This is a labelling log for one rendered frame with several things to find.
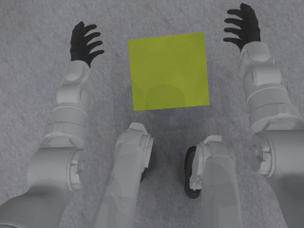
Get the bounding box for right robot forearm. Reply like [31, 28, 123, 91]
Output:
[237, 41, 304, 133]

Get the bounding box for robot right shin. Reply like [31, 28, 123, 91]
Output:
[189, 135, 236, 190]

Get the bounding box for robot left thigh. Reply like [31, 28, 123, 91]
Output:
[90, 128, 154, 228]

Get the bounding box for left robot forearm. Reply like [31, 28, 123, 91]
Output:
[27, 60, 95, 185]

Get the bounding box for robot left hand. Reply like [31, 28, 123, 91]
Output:
[70, 21, 105, 67]

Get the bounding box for carton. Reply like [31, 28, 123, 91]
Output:
[128, 31, 210, 111]

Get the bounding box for left robot upper arm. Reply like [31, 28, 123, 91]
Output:
[0, 146, 90, 228]

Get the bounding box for right robot upper arm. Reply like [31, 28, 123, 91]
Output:
[248, 129, 304, 228]

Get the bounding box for robot right hand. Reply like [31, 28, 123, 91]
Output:
[223, 3, 261, 52]

